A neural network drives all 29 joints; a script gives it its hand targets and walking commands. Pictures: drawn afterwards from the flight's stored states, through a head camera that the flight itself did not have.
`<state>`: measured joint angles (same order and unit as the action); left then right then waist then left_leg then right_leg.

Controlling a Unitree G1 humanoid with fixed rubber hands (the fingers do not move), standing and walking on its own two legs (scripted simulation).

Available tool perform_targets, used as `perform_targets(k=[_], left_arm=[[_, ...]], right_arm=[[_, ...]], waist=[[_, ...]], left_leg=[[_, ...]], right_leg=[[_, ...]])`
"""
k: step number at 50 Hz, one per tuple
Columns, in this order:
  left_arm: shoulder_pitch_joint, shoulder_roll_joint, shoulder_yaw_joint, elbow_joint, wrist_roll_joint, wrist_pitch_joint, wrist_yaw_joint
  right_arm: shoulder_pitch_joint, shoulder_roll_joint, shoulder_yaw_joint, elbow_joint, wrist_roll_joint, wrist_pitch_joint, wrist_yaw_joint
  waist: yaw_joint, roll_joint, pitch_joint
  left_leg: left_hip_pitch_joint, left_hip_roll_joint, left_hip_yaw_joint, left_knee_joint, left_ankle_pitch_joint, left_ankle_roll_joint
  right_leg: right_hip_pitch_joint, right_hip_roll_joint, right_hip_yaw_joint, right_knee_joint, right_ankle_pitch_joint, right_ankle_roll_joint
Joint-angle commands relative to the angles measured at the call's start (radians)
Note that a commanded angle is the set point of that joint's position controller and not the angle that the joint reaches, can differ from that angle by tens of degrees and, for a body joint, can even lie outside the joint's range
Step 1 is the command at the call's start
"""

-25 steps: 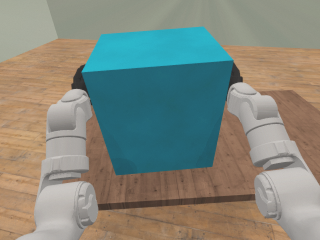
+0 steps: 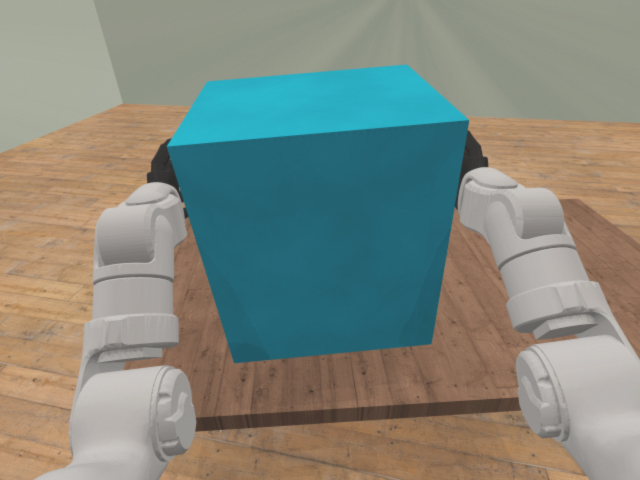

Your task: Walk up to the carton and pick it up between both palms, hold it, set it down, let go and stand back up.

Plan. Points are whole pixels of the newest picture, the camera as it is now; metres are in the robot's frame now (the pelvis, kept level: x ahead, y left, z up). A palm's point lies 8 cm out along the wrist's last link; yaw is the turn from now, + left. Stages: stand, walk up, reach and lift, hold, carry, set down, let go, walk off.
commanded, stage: hold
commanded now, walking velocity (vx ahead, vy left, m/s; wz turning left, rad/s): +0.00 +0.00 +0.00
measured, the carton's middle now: (320, 214) +0.41 -0.01 +0.23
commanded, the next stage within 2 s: none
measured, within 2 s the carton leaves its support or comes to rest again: neither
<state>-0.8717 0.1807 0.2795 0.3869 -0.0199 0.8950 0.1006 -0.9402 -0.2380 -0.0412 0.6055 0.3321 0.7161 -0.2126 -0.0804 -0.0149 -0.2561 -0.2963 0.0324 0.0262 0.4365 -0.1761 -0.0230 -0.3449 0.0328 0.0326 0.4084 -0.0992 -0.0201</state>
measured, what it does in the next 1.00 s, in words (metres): stands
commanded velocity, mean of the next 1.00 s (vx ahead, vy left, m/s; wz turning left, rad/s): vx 0.00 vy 0.00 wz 0.00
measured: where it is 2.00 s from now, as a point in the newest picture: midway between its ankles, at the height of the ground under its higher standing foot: outside the picture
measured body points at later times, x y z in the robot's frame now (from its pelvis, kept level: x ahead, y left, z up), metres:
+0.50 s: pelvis +0.01 +0.00 +0.00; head -0.07 +0.01 +0.44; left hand +0.40 +0.17 +0.28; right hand +0.39 -0.18 +0.28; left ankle +0.03 +0.13 -0.74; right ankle +0.07 -0.10 -0.74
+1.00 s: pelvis +0.00 +0.00 +0.00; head -0.09 +0.01 +0.44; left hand +0.39 +0.17 +0.28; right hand +0.38 -0.19 +0.29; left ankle +0.03 +0.13 -0.74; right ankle +0.07 -0.10 -0.74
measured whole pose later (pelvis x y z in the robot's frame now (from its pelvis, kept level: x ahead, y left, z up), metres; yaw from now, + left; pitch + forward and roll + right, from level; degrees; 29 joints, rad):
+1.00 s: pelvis +0.00 +0.00 +0.00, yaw +0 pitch +2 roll +0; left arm -0.92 0.18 0.29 0.45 0.02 0.90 0.08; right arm -0.98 -0.25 -0.04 0.65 0.32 0.74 -0.20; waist -0.08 -0.01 -0.26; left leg -0.30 0.03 0.03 0.44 -0.17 -0.02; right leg -0.34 0.03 0.03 0.40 -0.09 -0.02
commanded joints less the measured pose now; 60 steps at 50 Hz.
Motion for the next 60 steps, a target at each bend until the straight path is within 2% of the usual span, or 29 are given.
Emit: perform_targets(k=[1, 5, 11, 18, 24, 32, 48, 53, 60], left_arm=[[-1.019, -0.585, -0.356, -0.113, -0.145, -0.111, -0.161], [-1.012, -0.598, -0.343, -0.078, -0.135, -0.119, -0.174], [-0.988, -0.611, -0.344, -0.093, -0.14, -0.119, -0.18], [-0.951, -0.631, -0.387, -0.198, -0.161, -0.103, -0.178], [-0.974, -0.647, -0.432, -0.293, -0.188, -0.098, -0.167], [-1.035, -0.657, -0.454, -0.325, -0.213, -0.105, -0.147], [-1.058, -0.637, -0.379, -0.149, -0.169, -0.117, -0.158], [-1.037, -0.628, -0.361, -0.125, -0.155, -0.118, -0.166], [-1.015, -0.626, -0.364, -0.144, -0.154, -0.118, -0.172]], right_arm=[[-1.158, 0.664, 0.227, -0.326, 0.176, -0.077, 0.257], [-1.174, 0.658, 0.216, -0.314, 0.178, -0.091, 0.261], [-1.149, 0.659, 0.23, -0.332, 0.204, -0.093, 0.252], [-1.105, 0.643, 0.266, -0.444, 0.249, -0.08, 0.232], [-1.088, 0.647, 0.293, -0.519, 0.28, -0.065, 0.219], [-1.104, 0.665, 0.295, -0.519, 0.28, -0.054, 0.222], [-1.168, 0.679, 0.24, -0.36, 0.221, -0.072, 0.254], [-1.163, 0.675, 0.236, -0.344, 0.215, -0.078, 0.255], [-1.149, 0.674, 0.247, -0.369, 0.225, -0.08, 0.249]], waist=[[0.096, 0.086, -0.401], [0.095, 0.095, -0.417], [0.095, 0.098, -0.468], [0.078, 0.117, -0.551], [0.065, 0.141, -0.612], [0.067, 0.155, -0.626], [0.085, 0.116, -0.494], [0.089, 0.107, -0.481], [0.089, 0.104, -0.505]], left_leg=[[-0.094, -0.046, -0.103, -0.168, -0.185, 0.044], [-0.11, -0.039, -0.106, -0.176, -0.183, 0.043], [-0.039, -0.049, -0.099, -0.143, -0.05, 0.025], [0.051, -0.061, -0.099, -0.092, 0.123, 0.0], [0.086, -0.063, -0.106, -0.062, 0.198, -0.014], [0.079, -0.059, -0.11, -0.064, 0.158, -0.015], [-0.043, -0.046, -0.105, -0.136, -0.079, 0.028], [-0.051, -0.047, -0.101, -0.142, -0.082, 0.032], [-0.015, -0.054, -0.096, -0.126, -0.017, 0.026]], right_leg=[[0.391, 0.033, 0.014, -0.079, -0.107, 0.009], [0.426, 0.034, 0.017, -0.073, -0.075, 0.006], [0.446, 0.031, 0.025, -0.084, 0.033, -0.001], [0.479, 0.038, 0.029, -0.081, 0.174, 0.0], [0.486, 0.045, 0.029, -0.071, 0.239, 0.005], [0.442, 0.045, 0.025, -0.072, 0.193, 0.007], [0.411, 0.038, 0.019, -0.08, 0.003, 0.007], [0.424, 0.035, 0.022, -0.081, 0.0, 0.007], [0.436, 0.031, 0.028, -0.086, 0.045, 0.005]])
